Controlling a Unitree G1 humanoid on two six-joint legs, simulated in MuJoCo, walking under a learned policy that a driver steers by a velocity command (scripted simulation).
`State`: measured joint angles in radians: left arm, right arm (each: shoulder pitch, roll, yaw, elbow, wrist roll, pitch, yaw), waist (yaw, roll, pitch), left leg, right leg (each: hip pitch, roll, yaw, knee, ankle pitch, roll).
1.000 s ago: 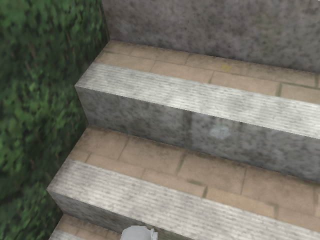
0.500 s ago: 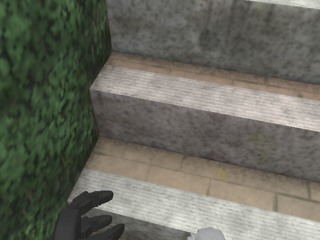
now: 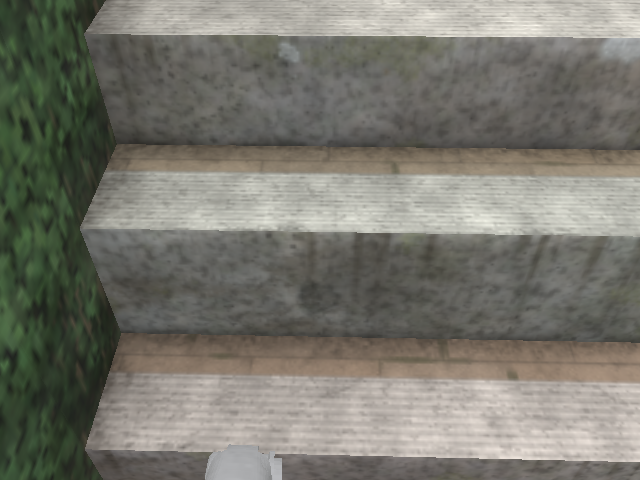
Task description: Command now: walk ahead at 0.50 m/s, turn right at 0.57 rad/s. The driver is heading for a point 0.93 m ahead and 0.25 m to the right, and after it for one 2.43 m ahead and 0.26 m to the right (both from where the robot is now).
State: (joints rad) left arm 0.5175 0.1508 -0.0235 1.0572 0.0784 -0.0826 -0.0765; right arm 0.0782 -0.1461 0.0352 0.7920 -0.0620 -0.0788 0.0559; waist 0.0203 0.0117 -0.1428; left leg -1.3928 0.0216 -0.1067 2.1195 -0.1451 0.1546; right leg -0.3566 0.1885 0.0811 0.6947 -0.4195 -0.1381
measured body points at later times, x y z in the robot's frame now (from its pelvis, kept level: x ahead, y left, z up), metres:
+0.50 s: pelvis +0.22 +0.02 +0.21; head +0.22 +0.00 +0.66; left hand +0.45 +0.16 +0.11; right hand +0.15 -0.19 +0.05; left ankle +0.22 +0.14 -0.52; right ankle +0.27 -0.12 -0.32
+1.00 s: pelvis +0.45 -0.22 +0.39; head +0.47 -0.25 +0.84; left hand +0.63 -0.03 +0.25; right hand +0.52 -0.55 +0.29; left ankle +0.25 -0.03 -0.04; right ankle +0.47 -0.34 -0.29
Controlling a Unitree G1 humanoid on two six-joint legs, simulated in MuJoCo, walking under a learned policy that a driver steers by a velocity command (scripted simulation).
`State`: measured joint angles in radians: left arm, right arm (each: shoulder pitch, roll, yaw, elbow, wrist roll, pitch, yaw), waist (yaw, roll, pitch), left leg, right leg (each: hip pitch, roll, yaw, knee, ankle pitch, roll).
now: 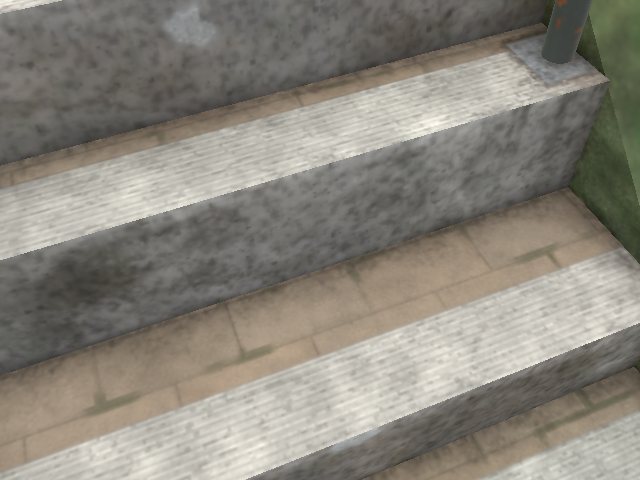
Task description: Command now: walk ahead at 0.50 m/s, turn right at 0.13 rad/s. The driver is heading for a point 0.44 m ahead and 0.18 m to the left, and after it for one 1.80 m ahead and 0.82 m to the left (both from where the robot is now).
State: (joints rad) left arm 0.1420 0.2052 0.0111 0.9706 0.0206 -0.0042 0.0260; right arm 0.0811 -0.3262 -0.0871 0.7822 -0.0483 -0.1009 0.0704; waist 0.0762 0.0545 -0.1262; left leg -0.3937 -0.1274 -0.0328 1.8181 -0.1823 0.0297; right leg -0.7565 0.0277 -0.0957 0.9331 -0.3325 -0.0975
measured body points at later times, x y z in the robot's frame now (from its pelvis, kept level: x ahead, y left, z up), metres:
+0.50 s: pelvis +0.13 -0.08 +0.05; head +0.13 -0.10 +0.50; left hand +0.26 +0.15 -0.04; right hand +0.17 -0.33 -0.10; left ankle -0.02 +0.07 -0.68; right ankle +0.18 -0.22 -0.36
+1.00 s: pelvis +0.29 -0.24 +0.27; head +0.31 -0.24 +0.72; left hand +0.32 +0.02 +0.14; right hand +0.48 -0.41 +0.15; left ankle +0.29 -0.12 -0.18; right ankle +0.34 -0.28 -0.44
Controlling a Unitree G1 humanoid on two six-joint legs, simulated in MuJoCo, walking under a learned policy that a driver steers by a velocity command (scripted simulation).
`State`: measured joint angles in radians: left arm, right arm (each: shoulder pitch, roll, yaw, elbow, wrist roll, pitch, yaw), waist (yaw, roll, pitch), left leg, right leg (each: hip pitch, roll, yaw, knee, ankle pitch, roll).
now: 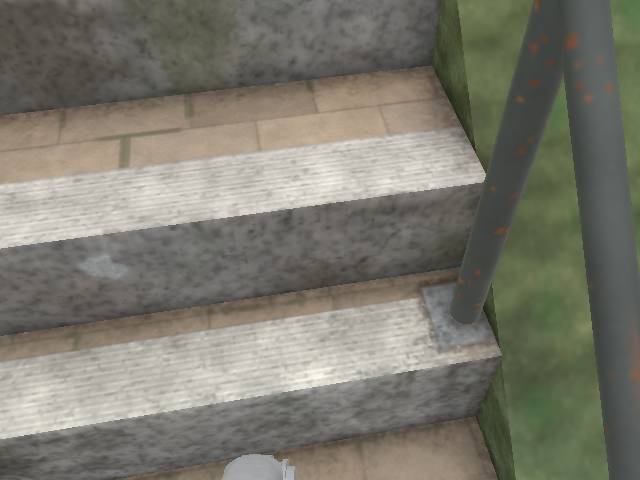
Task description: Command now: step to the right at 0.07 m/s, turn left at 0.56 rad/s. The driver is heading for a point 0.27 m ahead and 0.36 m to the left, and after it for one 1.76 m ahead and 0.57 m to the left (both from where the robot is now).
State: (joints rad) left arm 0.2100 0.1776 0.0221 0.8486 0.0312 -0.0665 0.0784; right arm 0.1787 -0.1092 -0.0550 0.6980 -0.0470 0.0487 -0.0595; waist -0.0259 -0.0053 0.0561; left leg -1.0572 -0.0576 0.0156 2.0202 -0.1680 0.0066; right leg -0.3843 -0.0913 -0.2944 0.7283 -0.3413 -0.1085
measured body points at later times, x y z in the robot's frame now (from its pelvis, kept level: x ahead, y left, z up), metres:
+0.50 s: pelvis +0.12 +0.02 +0.03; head +0.15 -0.01 +0.47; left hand +0.03 +0.18 -0.12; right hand +0.28 -0.16 -0.13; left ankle +0.16 +0.20 -0.42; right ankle +0.04 -0.06 -0.71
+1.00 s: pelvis +0.25 +0.10 +0.19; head +0.27 +0.10 +0.64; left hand +0.34 +0.39 +0.11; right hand +0.47 -0.05 +0.07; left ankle +0.26 +0.21 -0.53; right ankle +0.32 -0.04 -0.28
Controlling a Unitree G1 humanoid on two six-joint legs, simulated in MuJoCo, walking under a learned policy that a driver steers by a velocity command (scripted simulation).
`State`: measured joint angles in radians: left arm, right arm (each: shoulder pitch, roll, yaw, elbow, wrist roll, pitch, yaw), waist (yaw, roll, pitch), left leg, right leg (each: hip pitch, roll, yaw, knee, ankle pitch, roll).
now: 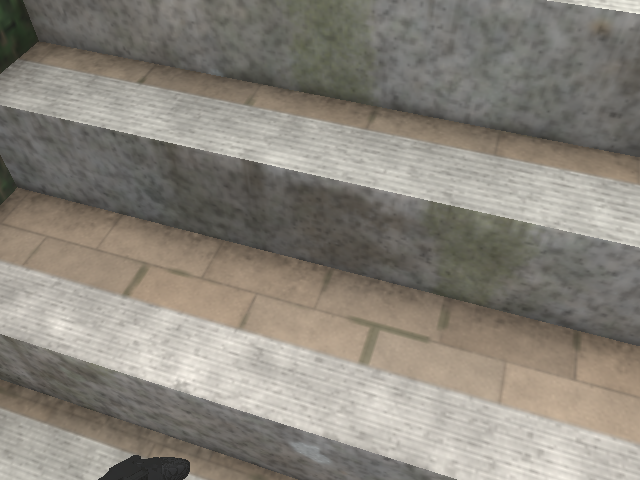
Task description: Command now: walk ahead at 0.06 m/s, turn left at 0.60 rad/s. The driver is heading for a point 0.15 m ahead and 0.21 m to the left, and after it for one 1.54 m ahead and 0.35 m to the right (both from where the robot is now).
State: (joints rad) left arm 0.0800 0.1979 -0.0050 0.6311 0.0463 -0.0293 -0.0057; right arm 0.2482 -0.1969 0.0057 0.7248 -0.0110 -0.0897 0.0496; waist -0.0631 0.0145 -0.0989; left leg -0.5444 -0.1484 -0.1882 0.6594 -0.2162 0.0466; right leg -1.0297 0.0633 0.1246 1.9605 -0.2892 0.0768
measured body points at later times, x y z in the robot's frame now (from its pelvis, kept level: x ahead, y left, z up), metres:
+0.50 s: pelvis +0.08 -0.07 +0.02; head +0.08 -0.12 +0.47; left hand -0.01 +0.13 -0.11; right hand +0.32 -0.25 -0.10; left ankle +0.02 +0.11 -0.46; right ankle +0.00 -0.19 -0.72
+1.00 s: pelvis +0.08 -0.02 +0.03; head +0.09 -0.04 +0.48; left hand +0.24 +0.18 -0.07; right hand +0.23 -0.25 -0.11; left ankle +0.09 +0.09 -0.72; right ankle +0.02 -0.13 -0.55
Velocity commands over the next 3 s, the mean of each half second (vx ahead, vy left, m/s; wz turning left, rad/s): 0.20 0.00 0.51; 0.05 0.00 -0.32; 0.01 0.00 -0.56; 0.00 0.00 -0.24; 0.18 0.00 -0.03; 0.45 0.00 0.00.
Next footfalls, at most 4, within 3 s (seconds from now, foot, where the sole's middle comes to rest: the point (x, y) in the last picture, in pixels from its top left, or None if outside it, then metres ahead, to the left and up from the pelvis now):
0.24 right None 0.04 -0.19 -0.75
0.72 left None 0.13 0.10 -0.75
1.08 right None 0.05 -0.13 -0.75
1.56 left None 0.09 0.10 -0.75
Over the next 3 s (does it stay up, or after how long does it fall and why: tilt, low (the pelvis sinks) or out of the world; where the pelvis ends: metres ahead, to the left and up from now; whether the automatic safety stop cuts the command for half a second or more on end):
stays up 0.13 -0.03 0.03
